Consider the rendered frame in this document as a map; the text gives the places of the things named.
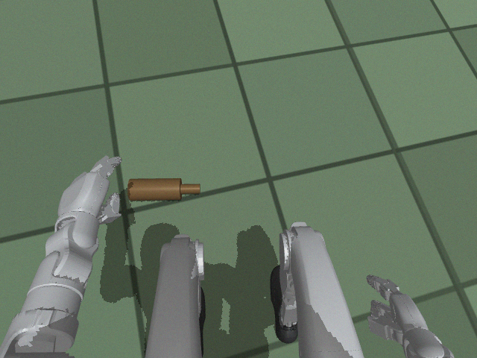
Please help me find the right robot arm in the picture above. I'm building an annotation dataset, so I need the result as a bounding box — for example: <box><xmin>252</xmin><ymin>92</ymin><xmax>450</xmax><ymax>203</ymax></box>
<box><xmin>402</xmin><ymin>328</ymin><xmax>454</xmax><ymax>358</ymax></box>

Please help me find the left robot arm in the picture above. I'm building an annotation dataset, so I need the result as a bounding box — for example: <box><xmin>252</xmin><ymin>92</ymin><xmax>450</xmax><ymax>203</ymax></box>
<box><xmin>0</xmin><ymin>211</ymin><xmax>100</xmax><ymax>358</ymax></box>

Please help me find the right robot foot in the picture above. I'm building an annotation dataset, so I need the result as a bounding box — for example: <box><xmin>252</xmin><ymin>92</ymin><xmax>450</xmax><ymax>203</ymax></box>
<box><xmin>270</xmin><ymin>266</ymin><xmax>298</xmax><ymax>344</ymax></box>

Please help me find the right robot hand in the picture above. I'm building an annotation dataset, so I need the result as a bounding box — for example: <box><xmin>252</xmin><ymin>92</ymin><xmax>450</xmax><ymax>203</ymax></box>
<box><xmin>367</xmin><ymin>275</ymin><xmax>429</xmax><ymax>347</ymax></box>

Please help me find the bottle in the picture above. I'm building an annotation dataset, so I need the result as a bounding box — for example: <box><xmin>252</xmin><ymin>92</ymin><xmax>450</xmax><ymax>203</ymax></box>
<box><xmin>127</xmin><ymin>178</ymin><xmax>200</xmax><ymax>201</ymax></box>

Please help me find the left robot hand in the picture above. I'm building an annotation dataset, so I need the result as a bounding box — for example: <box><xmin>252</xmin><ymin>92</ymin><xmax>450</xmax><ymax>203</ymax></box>
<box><xmin>57</xmin><ymin>155</ymin><xmax>122</xmax><ymax>224</ymax></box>

